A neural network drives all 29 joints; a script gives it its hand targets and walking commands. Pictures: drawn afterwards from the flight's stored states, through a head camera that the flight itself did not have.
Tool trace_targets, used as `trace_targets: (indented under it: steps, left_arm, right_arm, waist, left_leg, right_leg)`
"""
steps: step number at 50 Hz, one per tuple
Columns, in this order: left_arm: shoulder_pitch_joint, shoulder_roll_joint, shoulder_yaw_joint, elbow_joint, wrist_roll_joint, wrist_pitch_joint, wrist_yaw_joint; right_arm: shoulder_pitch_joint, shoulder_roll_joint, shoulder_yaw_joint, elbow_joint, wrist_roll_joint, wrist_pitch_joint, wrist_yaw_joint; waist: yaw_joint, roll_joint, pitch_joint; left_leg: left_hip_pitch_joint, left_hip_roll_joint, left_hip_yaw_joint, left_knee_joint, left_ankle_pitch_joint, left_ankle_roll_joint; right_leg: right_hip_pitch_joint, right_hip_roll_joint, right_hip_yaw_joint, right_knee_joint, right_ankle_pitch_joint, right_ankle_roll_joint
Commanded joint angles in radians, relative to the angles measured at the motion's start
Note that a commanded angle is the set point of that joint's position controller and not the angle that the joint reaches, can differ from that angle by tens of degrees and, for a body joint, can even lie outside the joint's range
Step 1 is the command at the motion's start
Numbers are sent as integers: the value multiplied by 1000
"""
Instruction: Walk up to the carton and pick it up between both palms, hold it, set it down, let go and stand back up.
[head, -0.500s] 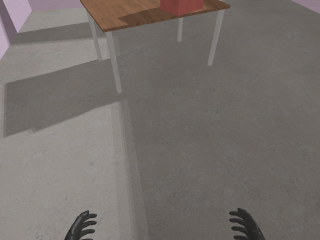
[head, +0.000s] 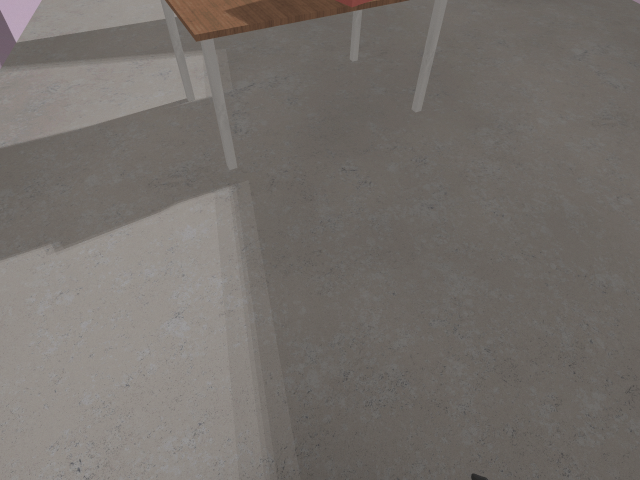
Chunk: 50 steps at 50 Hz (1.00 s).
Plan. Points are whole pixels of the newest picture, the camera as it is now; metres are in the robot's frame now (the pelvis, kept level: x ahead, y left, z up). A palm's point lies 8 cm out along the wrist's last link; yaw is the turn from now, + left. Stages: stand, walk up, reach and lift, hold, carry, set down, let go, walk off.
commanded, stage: stand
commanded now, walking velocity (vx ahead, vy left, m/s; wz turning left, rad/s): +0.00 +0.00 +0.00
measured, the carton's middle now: out of the picture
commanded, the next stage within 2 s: walk up in 1.04 s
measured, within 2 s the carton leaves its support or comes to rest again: neither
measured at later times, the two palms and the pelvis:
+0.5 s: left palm out of the picture +0.03 +0.23 -0.13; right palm out of the picture +0.03 -0.22 -0.13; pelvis -0.01 +0.00 +0.01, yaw +0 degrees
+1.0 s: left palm out of the picture -0.02 +0.20 -0.13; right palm out of the picture -0.03 -0.21 -0.13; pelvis -0.01 +0.00 +0.02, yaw -1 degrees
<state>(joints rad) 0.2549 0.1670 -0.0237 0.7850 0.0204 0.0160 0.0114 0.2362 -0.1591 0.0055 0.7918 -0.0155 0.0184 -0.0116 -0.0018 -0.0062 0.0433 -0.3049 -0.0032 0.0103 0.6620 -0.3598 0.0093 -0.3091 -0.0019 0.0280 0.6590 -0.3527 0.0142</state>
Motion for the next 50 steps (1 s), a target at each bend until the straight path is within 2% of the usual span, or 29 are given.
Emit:
trace_targets:
  steps: [1, 2, 3, 4, 7, 9, 11, 13, 14, 16, 21, 22, 23, 24, 26, 27, 28, 30, 31, 33, 34, 36, 38, 40, 43, 44, 46, 47, 50]
  left_arm:
    - [-10, 112, 40, -69, 2, -23, 17]
    - [25, 116, 42, -53, 9, -24, 14]
    - [22, 98, 41, -43, 5, -19, 16]
    - [29, 111, 39, -29, 6, -22, 16]
    - [26, 112, 42, -8, 0, -21, 16]
    - [-9, 135, 47, 4, 2, -22, 24]
    - [18, 133, 49, 14, 4, -27, 26]
    - [-3, 120, 41, 30, 1, -23, 30]
    - [9, 124, 44, 36, -5, -22, 29]
    - [18, 114, 44, 71, -9, -19, 28]
    - [36, 121, 53, 121, 5, -16, 27]
    - [37, 118, 53, 126, -1, -21, 27]
    - [6, 98, 41, 134, 3, -22, 22]
    - [20, 95, 44, 141, 1, -29, 24]
    - [21, 120, 41, 155, -2, -32, 21]
    - [34, 109, 38, 173, -1, -37, 21]
    - [65, 92, 32, 200, -1, -33, 18]
    - [64, 88, 32, 215, -3, -29, 26]
    - [79, 109, 43, 221, -5, -25, 32]
    - [49, 82, 31, 230, -2, -23, 29]
    - [37, 112, 41, 230, -6, -19, 28]
    - [66, 100, 35, 254, -1, -21, 29]
    - [79, 79, 38, 274, -7, -21, 31]
    - [73, 96, 45, 279, -3, -23, 29]
    - [51, 73, 36, 296, 2, -25, 29]
    - [86, 55, 27, 305, -3, -27, 26]
    - [99, 25, 22, 331, -7, -22, 34]
    - [75, 67, 32, 317, -9, -22, 34]
    - [86, 1, 18, 336, -9, -21, 36]
  right_arm:
    - [-12, -118, -36, -68, -5, -25, -15]
    - [5, -113, -37, -54, -9, -21, -20]
    - [2, -110, -35, -50, -2, -22, -17]
    - [0, -128, -45, -41, 0, -25, -15]
    - [22, -123, -47, -15, -10, -23, -15]
    - [-4, -117, -44, -7, -5, -21, -10]
    - [19, -124, -44, 26, 1, -18, -16]
    - [19, -135, -55, 30, -5, -22, -23]
    - [10, -132, -49, 34, -7, -23, -25]
    - [47, -93, -41, 61, 0, -27, -18]
    - [18, -98, -38, 102, -5, -27, -18]
    - [39, -92, -38, 106, -1, -23, -21]
    - [33, -97, -39, 116, 3, -25, -22]
    - [48, -98, -41, 135, -1, -23, -24]
    - [39, -115, -46, 147, 4, -21, -25]
    - [44, -118, -54, 157, 8, -22, -23]
    - [68, -117, -51, 172, 2, -25, -20]
    - [56, -94, -46, 199, 8, -20, -21]
    - [93, -88, -43, 204, 0, -21, -23]
    - [92, -66, -39, 227, 2, -18, -19]
    - [81, -80, -39, 223, 7, -20, -18]
    - [98, -85, -42, 237, 2, -18, -25]
    - [101, -67, -35, 260, 2, -17, -22]
    - [78, -18, -15, 262, 5, -16, -17]
    - [71, -67, -31, 271, 7, -32, -24]
    - [78, -93, -36, 272, 4, -33, -26]
    - [112, -32, -22, 297, 9, -28, -18]
    - [88, -40, -25, 303, 5, -27, -22]
    - [118, 8, -7, 322, 7, -22, -24]
  waist:
    - [9, 6, -67]
    - [9, -19, -61]
    - [22, 7, -50]
    - [4, -21, -85]
    - [7, 38, -58]
    - [-1, -13, -42]
    - [19, 4, -74]
    - [1, -42, -75]
    - [9, 5, -76]
    - [2, -11, -22]
    - [15, 33, -16]
    - [9, 1, -5]
    - [2, 44, -19]
    - [16, 24, -1]
    - [9, -4, -21]
    - [9, 10, -22]
    - [11, -34, -24]
    - [19, 2, 11]
    - [4, 22, 22]
    - [-3, 1, 44]
    - [3, -43, 47]
    - [-4, 24, 37]
    - [4, 6, 48]
    - [17, 33, 21]
    - [9, -13, 6]
    - [22, -4, -9]
    - [0, -12, 30]
    - [13, 19, 14]
    - [-3, 2, 50]
  left_leg:
    - [10, 61, -88, -145, 286, 50]
    - [17, 56, -94, -144, 257, 45]
    - [7, 62, -86, -146, 258, 49]
    - [49, 51, -82, -145, 238, 42]
    - [51, 41, -58, -149, 211, 41]
    - [23, 44, -77, -164, 205, 39]
    - [53, 46, -73, -166, 268, 48]
    - [84, 53, -80, -161, 235, 43]
    - [66, 51, -79, -176, 251, 46]
    - [45, 51, -84, -192, 251, 51]
    - [60, 56, -80, -224, 184, 47]
    - [60, 62, -87, -244, 180, 44]
    - [80, 62, -91, -260, 185, 45]
    - [81, 62, -90, -267, 227, 44]
    - [106, 70, -94, -255, 222, 43]
    - [110, 61, -95, -261, 209, 43]
    - [95, 67, -99, -253, 211, 40]
    - [104, 58, -82, -271, 193, 42]
    - [88, 62, -74, -289, 148, 39]
    - [93, 55, -77, -268, 154, 42]
    - [69, 53, -63, -269, 139, 33]
    - [99, 67, -89, -281, 132, 39]
    - [69, 68, -92, -300, 105, 39]
    - [63, 63, -83, -299, 144, 37]
    - [104, 65, -88, -294, 170, 40]
    - [85, 76, -95, -294, 164, 41]
    - [87, 58, -75, -291, 181, 34]
    - [107, 68, -78, -296, 176, 39]
    - [95, 70, -84, -288, 186, 34]
  right_leg:
    - [33, -37, 39, -86, 223, -51]
    - [37, -35, 39, -105, 220, -49]
    - [38, -34, 47, -109, 198, -57]
    - [47, -31, 49, -114, 236, -52]
    - [29, -41, 66, -127, 235, -60]
    - [40, -40, 55, -153, 225, -63]
    - [63, -39, 46, -125, 252, -53]
    - [48, -41, 57, -157, 297, -56]
    - [71, -43, 60, -154, 248, -59]
    - [56, -57, 73, -159, 254, -63]
    - [58, -53, 79, -202, 203, -68]
    - [49, -51, 71, -207, 185, -66]
    - [63, -51, 70, -214, 179, -65]
    - [62, -58, 78, -205, 193, -64]
    - [57, -48, 66, -222, 191, -60]
    - [71, -48, 69, -227, 198, -61]
    - [96, -44, 62, -234, 209, -56]
    - [60, -53, 72, -225, 191, -57]
    - [65, -51, 77, -241, 182, -46]
    - [35, -56, 88, -257, 151, -56]
    - [39, -53, 91, -271, 120, -54]
    - [23, -55, 82, -251, 134, -50]
    - [55, -50, 77, -260, 145, -49]
    - [86, -60, 90, -255, 161, -51]
    - [84, -52, 72, -255, 197, -53]
    - [108, -55, 69, -259, 191, -50]
    - [87, -58, 77, -270, 184, -52]
    - [82, -61, 78, -273, 186, -48]
    - [59, -70, 85, -280, 163, -54]
